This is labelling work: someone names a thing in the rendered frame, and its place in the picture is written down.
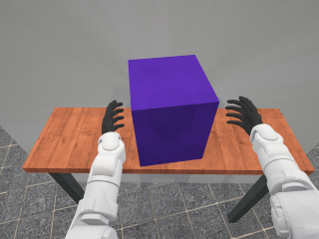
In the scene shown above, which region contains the robot left forearm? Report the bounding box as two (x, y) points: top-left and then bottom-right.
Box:
(65, 131), (126, 239)

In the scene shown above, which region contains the robot right hand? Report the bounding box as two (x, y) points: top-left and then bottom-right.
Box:
(225, 96), (263, 135)

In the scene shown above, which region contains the robot right forearm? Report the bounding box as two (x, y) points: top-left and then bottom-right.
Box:
(249, 123), (319, 196)

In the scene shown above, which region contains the left robot upper arm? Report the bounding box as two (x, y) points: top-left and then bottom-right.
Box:
(66, 225), (118, 239)

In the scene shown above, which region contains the robot left hand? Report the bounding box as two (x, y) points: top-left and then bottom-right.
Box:
(102, 100), (125, 135)

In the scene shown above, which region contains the right robot upper arm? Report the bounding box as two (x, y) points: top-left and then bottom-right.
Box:
(270, 189), (319, 239)

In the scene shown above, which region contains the table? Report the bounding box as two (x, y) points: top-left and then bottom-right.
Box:
(22, 108), (315, 223)

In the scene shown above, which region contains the carton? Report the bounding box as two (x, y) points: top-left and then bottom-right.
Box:
(128, 55), (219, 167)

